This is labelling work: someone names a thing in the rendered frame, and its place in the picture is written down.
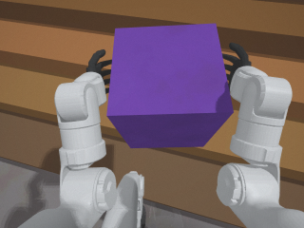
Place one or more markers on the robot right upper arm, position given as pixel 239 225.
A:
pixel 252 193

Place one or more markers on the robot left hand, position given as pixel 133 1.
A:
pixel 94 67

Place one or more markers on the robot right hand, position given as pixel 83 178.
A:
pixel 242 61

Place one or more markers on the left robot forearm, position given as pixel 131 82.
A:
pixel 78 114

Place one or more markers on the right robot forearm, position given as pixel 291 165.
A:
pixel 264 103

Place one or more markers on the robot left upper arm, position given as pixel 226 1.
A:
pixel 86 193

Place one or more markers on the carton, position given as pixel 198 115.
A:
pixel 168 86

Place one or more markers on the left robot thigh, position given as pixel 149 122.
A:
pixel 124 213

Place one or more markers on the robot left shin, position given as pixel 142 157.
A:
pixel 140 208

